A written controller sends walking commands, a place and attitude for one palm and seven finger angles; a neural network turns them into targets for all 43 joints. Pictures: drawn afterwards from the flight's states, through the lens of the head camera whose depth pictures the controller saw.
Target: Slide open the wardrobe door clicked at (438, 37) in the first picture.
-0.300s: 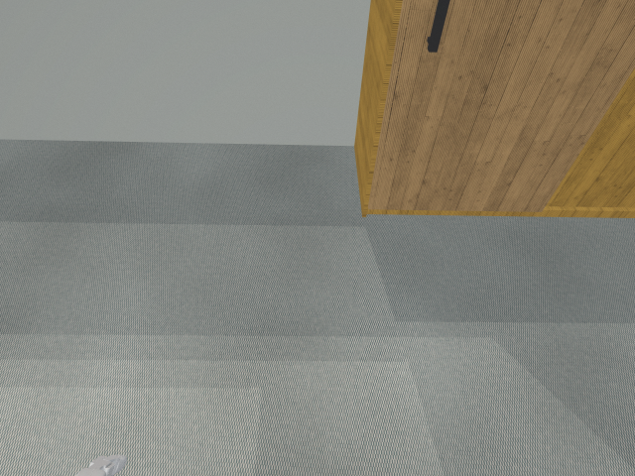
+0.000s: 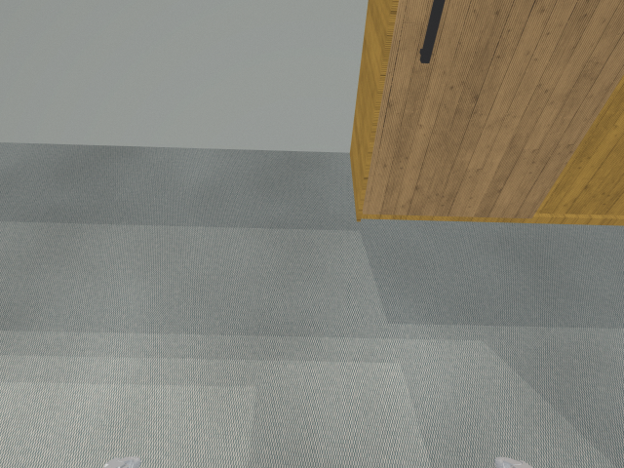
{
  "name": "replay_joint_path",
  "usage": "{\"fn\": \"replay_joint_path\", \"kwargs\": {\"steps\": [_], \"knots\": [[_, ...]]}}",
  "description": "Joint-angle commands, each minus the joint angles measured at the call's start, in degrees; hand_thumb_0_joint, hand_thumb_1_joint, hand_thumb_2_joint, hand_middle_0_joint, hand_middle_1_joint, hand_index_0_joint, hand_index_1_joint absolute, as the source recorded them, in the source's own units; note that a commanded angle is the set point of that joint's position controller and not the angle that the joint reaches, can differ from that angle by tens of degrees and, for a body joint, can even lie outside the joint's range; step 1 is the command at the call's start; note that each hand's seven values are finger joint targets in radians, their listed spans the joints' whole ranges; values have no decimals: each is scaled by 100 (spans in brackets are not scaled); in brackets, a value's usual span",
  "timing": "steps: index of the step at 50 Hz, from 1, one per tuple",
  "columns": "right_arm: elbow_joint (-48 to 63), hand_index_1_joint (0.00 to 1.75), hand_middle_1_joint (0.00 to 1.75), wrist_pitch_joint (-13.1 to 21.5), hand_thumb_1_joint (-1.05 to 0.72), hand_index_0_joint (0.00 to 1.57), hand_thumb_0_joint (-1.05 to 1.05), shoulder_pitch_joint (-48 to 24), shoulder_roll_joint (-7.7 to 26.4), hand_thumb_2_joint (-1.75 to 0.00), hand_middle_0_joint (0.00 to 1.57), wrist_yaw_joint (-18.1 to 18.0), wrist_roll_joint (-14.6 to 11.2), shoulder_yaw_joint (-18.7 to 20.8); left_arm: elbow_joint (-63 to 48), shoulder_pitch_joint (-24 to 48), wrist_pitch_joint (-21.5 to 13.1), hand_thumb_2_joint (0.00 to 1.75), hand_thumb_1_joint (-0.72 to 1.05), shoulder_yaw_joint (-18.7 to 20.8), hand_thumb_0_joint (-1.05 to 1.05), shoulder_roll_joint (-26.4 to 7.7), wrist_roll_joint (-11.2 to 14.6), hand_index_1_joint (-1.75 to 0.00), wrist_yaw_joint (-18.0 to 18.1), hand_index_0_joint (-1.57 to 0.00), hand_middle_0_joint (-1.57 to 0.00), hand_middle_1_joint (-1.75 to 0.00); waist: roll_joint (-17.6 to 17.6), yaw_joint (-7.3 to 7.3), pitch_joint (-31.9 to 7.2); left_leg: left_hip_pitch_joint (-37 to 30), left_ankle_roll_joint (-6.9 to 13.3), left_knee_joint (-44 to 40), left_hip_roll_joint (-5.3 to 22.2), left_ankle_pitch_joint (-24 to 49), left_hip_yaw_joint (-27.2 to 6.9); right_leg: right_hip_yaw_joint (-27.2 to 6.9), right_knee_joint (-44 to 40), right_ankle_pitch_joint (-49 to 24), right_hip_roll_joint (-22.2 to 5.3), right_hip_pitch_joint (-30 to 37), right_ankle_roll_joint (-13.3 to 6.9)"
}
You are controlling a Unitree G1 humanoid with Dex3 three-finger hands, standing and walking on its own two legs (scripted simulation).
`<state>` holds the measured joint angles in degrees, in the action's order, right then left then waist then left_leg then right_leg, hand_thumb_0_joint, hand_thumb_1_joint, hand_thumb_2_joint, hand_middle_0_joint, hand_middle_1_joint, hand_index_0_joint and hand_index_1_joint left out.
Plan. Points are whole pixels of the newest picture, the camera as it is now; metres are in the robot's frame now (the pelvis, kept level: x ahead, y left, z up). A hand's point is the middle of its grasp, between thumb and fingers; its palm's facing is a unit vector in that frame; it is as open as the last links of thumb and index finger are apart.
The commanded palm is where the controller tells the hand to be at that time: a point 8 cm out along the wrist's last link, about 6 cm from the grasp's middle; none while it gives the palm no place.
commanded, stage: stand and wait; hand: left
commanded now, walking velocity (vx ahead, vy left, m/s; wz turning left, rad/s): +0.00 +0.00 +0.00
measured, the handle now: (430, 25) +1.28 -0.27 +0.10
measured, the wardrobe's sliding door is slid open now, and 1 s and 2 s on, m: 0.00 0.00 0.00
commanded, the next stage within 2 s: look at it before walking up in 0.58 s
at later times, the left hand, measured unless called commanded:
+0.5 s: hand out of the picture +0.05 +0.24 -0.15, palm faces -0.03 -0.94 -0.34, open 7.4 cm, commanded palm none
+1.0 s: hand out of the picture +0.05 +0.23 -0.15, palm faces -0.03 -0.94 -0.33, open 7.4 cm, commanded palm none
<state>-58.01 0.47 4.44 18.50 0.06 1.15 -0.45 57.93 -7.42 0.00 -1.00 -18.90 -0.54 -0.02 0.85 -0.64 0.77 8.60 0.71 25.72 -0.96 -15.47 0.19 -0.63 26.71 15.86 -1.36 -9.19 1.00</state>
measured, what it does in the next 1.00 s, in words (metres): stands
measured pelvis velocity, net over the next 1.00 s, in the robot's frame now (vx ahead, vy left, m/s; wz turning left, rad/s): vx -0.02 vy -0.01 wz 0.00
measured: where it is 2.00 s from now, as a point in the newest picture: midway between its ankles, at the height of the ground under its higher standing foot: outside the picture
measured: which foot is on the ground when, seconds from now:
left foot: down 0.00-1.00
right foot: down 0.00-1.00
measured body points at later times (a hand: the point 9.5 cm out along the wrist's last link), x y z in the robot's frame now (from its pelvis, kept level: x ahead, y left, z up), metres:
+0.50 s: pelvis -0.02 -0.01 +0.00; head -0.02 -0.01 +0.45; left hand +0.05 +0.29 -0.13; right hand +0.05 -0.31 -0.13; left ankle -0.02 +0.11 -0.74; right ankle -0.02 -0.13 -0.74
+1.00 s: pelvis -0.02 -0.01 +0.01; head -0.02 -0.01 +0.45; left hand +0.05 +0.28 -0.13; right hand +0.06 -0.31 -0.13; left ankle -0.02 +0.11 -0.74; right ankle -0.02 -0.13 -0.74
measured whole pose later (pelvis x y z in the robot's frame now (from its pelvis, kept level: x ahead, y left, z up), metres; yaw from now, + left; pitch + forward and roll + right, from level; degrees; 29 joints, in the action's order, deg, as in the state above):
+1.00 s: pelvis -0.02 -0.01 +0.01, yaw +0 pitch -2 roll +0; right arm -63.4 0.5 7.0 19.6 0.2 0.8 -0.5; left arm 62.2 -7.9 -0.5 -0.7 -19.5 -0.6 -0.3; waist 0.3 -0.2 1.9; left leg 8.1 -0.6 21.4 0.4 -11.3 -0.1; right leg -0.3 22.6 11.8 0.0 -8.9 -0.2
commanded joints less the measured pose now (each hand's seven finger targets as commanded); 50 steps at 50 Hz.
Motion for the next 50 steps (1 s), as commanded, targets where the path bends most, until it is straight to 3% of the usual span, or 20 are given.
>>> {"fn": "replay_joint_path", "kwargs": {"steps": [1,23,47,50], "knots": [[308,30,30,163,-90,20,0,-267,1220,-90,20,-101,-39,309,-374,246,-129,90,90,330,0,-1221,-13,-30,90,-20,-20,-30,-133,60,-425,-83,163,-400,694,1593,-512,-427,-375,-1510,-540,129,-286],[-146,30,30,143,-90,20,0,-44,1290,-90,20,-67,-63,248,10,212,-135,90,90,296,0,-1265,-5,-30,58,-20,-20,-30,-63,48,-123,91,109,-775,715,674,-624,-594,-816,-516,-542,-12,-283],[-187,30,30,153,-90,20,0,-44,1266,-90,20,-68,-66,246,24,205,-157,90,90,302,0,-1239,-15,-30,58,-20,-20,-30,-67,51,-155,-29,82,-799,746,861,-617,-611,-874,-736,-537,-40,-285],[-188,30,30,157,-90,20,0,-26,1267,-90,20,-72,-77,245,38,177,-173,90,90,302,0,-1252,-12,-30,64,-20,-20,-30,-43,57,-295,-130,81,-745,761,1081,-601,-600,-844,-1017,-552,59,-294]]}}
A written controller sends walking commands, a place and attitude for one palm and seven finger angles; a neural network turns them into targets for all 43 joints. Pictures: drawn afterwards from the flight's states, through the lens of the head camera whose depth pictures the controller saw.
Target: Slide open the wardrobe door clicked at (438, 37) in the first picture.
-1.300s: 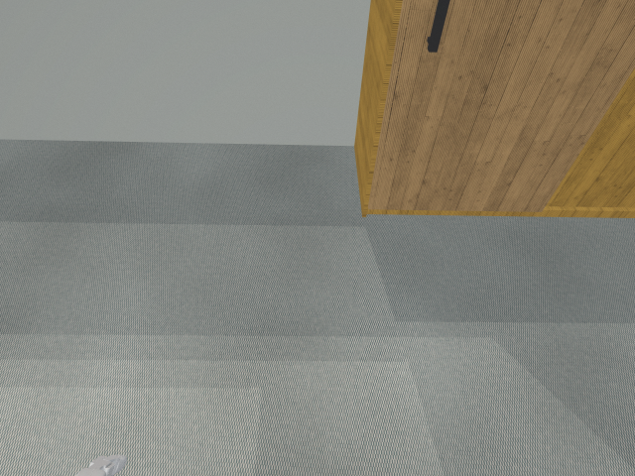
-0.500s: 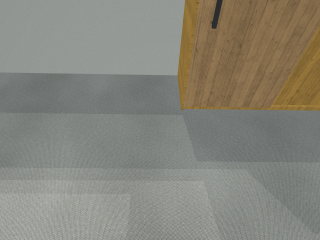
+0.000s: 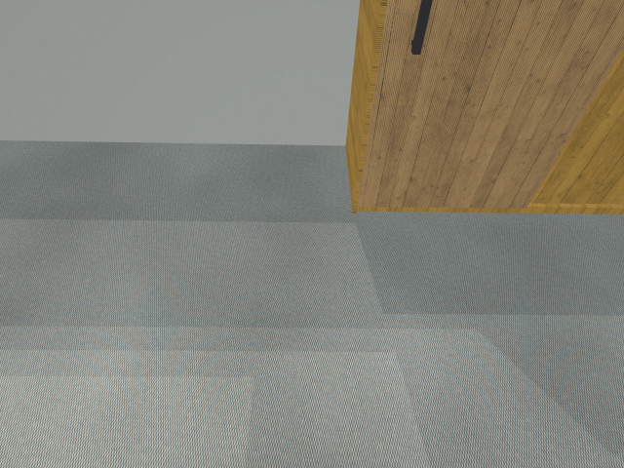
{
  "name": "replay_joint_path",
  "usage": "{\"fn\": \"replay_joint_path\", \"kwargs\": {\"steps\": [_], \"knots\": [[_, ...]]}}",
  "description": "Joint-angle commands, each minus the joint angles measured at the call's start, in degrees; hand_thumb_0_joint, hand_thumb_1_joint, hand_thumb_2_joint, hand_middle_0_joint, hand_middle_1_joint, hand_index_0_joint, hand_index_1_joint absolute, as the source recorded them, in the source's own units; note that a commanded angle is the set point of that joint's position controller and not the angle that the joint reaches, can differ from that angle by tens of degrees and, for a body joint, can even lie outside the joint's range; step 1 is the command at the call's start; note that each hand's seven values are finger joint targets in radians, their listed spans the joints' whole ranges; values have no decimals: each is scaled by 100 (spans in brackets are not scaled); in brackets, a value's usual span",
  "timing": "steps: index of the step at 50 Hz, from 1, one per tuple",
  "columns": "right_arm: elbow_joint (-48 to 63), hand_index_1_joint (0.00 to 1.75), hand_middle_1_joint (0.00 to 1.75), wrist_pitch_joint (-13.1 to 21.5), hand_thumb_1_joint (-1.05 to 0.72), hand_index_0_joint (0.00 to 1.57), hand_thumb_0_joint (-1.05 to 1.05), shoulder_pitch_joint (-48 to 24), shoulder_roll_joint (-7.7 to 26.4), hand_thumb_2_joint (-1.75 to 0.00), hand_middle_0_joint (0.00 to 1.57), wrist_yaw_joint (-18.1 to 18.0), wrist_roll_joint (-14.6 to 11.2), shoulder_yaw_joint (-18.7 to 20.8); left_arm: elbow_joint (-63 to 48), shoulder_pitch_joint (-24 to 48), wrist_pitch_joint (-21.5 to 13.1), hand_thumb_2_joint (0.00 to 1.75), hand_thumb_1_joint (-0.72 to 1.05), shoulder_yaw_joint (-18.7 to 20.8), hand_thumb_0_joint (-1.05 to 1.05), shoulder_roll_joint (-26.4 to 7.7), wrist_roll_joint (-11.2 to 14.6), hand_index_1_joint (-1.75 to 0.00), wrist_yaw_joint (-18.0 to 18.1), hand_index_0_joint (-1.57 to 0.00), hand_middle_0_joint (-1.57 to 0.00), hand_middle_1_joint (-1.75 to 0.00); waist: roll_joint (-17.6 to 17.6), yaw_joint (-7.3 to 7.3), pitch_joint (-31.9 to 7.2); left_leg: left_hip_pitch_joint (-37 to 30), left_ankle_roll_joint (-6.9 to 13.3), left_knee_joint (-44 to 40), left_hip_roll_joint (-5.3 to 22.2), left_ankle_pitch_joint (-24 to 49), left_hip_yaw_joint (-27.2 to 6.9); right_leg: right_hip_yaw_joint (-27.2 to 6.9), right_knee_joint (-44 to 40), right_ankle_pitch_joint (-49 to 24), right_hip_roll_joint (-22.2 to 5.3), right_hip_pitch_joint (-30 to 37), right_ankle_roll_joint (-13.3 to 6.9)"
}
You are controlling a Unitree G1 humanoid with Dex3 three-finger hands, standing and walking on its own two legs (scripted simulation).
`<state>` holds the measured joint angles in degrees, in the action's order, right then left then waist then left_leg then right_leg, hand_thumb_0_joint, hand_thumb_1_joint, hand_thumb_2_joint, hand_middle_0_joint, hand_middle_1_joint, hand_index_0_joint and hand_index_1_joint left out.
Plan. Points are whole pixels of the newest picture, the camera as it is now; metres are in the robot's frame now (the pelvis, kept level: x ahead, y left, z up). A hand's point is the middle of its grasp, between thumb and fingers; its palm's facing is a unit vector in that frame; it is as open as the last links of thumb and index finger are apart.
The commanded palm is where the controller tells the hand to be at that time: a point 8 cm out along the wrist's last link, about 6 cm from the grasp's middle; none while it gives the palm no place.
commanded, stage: look at it before walking up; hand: left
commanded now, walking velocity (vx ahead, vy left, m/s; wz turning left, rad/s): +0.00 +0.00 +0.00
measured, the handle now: (421, 16) +1.30 -0.25 +0.09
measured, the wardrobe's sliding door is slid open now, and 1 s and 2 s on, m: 0.00 0.00 0.00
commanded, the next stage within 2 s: walk to a spot facing it in 0.14 s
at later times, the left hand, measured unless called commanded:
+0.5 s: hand out of the picture +0.07 +0.22 -0.17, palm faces -0.10 -0.95 -0.29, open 7.4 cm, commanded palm none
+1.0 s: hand out of the picture +0.08 +0.16 -0.16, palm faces -0.26 -0.94 -0.21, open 7.4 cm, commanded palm none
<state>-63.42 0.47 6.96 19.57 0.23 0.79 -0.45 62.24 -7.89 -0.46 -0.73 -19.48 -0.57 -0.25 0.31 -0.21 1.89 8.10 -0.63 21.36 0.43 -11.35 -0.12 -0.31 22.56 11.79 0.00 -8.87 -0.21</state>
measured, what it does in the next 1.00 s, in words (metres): lifts its left foot, turning right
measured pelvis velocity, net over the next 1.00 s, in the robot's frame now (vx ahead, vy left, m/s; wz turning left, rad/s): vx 0.05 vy -0.03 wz -0.36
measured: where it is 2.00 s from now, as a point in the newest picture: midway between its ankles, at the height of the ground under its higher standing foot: (381, 415)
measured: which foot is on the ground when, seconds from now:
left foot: down 0.00-0.68, up 0.70-1.00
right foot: down 0.00-1.00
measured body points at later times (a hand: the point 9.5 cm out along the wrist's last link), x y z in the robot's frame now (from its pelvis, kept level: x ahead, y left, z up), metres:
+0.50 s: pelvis +0.00 +0.00 -0.01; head +0.02 +0.00 +0.44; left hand +0.08 +0.27 -0.15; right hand +0.07 -0.28 -0.15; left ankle +0.00 +0.13 -0.75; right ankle +0.01 -0.12 -0.75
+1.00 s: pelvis +0.05 -0.03 +0.00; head +0.07 -0.04 +0.45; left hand +0.09 +0.21 -0.15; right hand +0.05 -0.30 -0.14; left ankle +0.13 +0.11 -0.69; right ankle -0.02 -0.10 -0.75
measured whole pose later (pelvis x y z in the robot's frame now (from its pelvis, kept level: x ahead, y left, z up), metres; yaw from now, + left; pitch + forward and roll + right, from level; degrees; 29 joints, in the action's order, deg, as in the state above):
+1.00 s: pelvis +0.05 -0.03 +0.00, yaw -20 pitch +2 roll +0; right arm -53.4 -0.6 9.8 13.7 1.0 1.7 3.5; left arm 56.9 -23.5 -1.9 2.4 -10.4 -1.4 -0.9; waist -0.2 -2.6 1.2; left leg 30.6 -4.0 52.9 5.3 -14.7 1.6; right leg -5.1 21.8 14.0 4.1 -9.2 -3.4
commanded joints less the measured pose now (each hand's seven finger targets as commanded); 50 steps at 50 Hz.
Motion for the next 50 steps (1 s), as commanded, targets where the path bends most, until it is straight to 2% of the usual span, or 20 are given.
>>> {"fn": "replay_joint_path", "kwargs": {"steps": [1,14,17,23,25,26,27,28,29,30,31,32,33,34,35,36,38,40,43,50], "knots": [[349,30,30,159,-90,20,0,-278,1170,-90,20,-90,-36,243,-392,254,-122,90,90,273,0,-1195,-6,-30,87,-20,-20,-30,11,19,-369,-68,208,-335,625,678,-562,-611,-422,-635,-690,28,-166],[341,30,30,143,-90,20,0,-293,1172,-90,20,-115,-26,260,-413,235,-91,90,90,286,0,-1195,-11,-30,74,-20,-20,-30,-57,26,-323,-224,178,-237,664,702,-405,-732,-395,-925,-659,-103,-191],[407,30,30,16,-90,20,0,126,477,-90,20,-149,-17,193,-463,-126,97,90,90,224,0,-592,-14,-30,109,-20,-20,-30,109,63,-371,-145,56,174,677,719,-82,-874,-33,-1374,-644,-307,-142],[884,30,30,-94,-90,20,0,265,540,-90,20,-209,-9,391,-962,-273,250,90,90,382,0,-585,-53,-30,64,-20,-20,-30,-56,105,-314,52,138,575,888,280,1,-1081,701,-1280,-406,-1038,-198],[1004,30,30,-93,-90,20,0,267,624,-90,20,-213,-2,458,-1113,-266,275,90,90,397,0,-446,-51,-30,31,-20,-20,-30,-491,108,-253,83,326,278,1256,138,-294,-760,1357,-831,-88,-1383,-87],[1054,30,30,-74,-90,20,0,222,695,-90,20,-218,6,496,-1165,-316,295,90,90,403,0,-315,-40,-30,9,-20,-20,-30,-952,78,-224,175,572,-39,1666,301,-580,-427,2097,-175,99,-1505,0],[1092,30,30,-38,-90,20,0,205,683,-90,20,-214,8,524,-1229,-313,322,90,90,436,0,-218,-53,-30,-2,-20,-20,-30,-1310,66,-216,271,898,-288,2098,835,-768,-99,2995,1280,128,-1617,110],[1173,30,30,-19,-90,20,0,142,639,-90,20,-214,17,530,-1304,-326,353,90,90,480,0,-178,-53,-30,-6,-20,-20,-30,-1269,43,-166,460,1109,-329,2304,1105,-758,-116,3506,1822,-40,-1621,146],[1222,30,30,1,-90,20,0,38,627,-90,20,-211,46,527,-1329,-420,343,90,90,510,0,-117,-51,-30,-42,-20,-20,-30,-1089,-70,-219,490,1090,-201,2280,1007,-561,-178,3316,1890,-239,-1473,109],[1255,30,30,2,-90,20,0,-67,656,-90,20,-196,73,542,-1313,-600,323,90,90,508,0,-48,-62,-30,-91,-20,-20,-30,-921,-168,-365,477,945,-24,2190,455,-312,7,2857,1849,-295,-1219,79],[1265,30,30,-18,-90,20,0,-176,657,-90,20,-177,77,564,-1249,-865,289,90,90,518,0,53,-63,-30,-132,-20,-20,-30,-892,-294,-383,718,751,277,2070,-257,-81,154,2236,1555,-276,-695,77],[1247,30,30,-61,-90,20,0,-207,613,-90,20,-139,75,561,-1102,-1282,248,90,90,544,0,63,-87,-30,-152,-20,-20,-30,-576,-482,-375,1228,481,922,1764,-1151,265,406,1517,1024,-66,32,72],[1287,30,30,-119,-90,20,0,-61,291,-90,20,-94,31,504,-998,-1695,148,90,90,613,0,-272,-138,-30,-113,-20,-20,-30,777,-623,-262,2135,29,2584,1079,-2148,876,-566,192,1479,-536,635,-139],[1618,30,30,-102,-90,20,0,-207,-153,-90,20,-45,22,403,-1011,-1916,48,90,90,702,0,-884,-152,-30,-3,-20,-20,-30,2533,-667,143,3775,-300,4513,192,-2866,876,-3683,-1190,1855,-2026,580,-820],[1786,30,30,-77,-90,20,0,-620,152,-90,20,-33,44,425,-1077,-2030,30,90,90,699,0,-856,-60,-30,92,-20,-20,-30,1384,-728,326,3663,-207,4783,473,-2299,36,-4064,-1609,2534,-2252,39,-1256],[1756,30,30,-9,-90,20,0,-724,88,-90,20,5,31,453,-1151,-1690,-23,90,90,691,0,-783,-75,-30,89,-20,-20,-30,934,-549,407,3646,-176,4893,523,-1674,-133,-4010,-1606,2982,-1922,-162,-1244],[1516,30,30,22,-90,20,0,-263,122,-90,20,45,83,507,-1248,-1102,-122,90,90,594,0,-410,-62,-30,58,-20,-20,-30,419,-131,320,3169,-236,4581,670,-753,-117,-2885,-1335,2214,-1502,-373,-1065],[1351,30,30,25,-90,20,0,86,-32,-90,20,58,84,515,-1185,-1087,-206,90,90,597,0,-290,-60,-30,46,-20,-20,-30,478,-15,82,2828,-296,4255,642,-389,25,-2180,-1170,1227,-1201,-287,-982],[1395,30,30,41,-90,20,0,44,-169,-90,20,55,71,504,-1028,-1433,-257,90,90,608,0,-229,-58,-30,18,-20,-20,-30,471,-102,-16,2884,-345,3907,574,-208,104,-1992,-1087,681,-1061,-24,-1014],[1739,30,30,184,-90,20,0,-536,-292,-90,20,60,29,462,-839,-1795,-252,90,90,639,0,-233,-111,-30,35,-20,-20,-30,687,-374,7,2811,-324,2579,423,-513,176,-2273,-876,230,-1123,477,-1139]]}}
